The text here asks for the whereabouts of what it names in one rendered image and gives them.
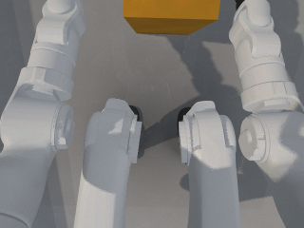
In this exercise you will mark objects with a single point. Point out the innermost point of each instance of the robot left upper arm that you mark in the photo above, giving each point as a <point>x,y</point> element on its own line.
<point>33,131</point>

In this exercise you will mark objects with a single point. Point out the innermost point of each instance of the robot right upper arm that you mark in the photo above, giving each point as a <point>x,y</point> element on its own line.
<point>275,141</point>

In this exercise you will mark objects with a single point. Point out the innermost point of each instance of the robot right hand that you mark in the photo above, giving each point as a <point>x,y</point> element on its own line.
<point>238,3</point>

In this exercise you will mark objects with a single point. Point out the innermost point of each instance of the carton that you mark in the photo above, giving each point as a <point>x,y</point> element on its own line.
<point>175,17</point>

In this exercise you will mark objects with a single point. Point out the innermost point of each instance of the robot right shin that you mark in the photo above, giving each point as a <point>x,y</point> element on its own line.
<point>228,129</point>

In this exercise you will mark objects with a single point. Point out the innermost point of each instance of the robot left forearm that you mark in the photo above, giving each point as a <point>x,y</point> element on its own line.
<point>53,55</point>

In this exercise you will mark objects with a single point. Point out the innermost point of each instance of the left robot foot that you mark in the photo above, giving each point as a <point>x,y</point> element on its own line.
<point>135,111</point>

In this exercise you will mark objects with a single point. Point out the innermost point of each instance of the robot right forearm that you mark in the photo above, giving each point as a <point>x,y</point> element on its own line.
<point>260,64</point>

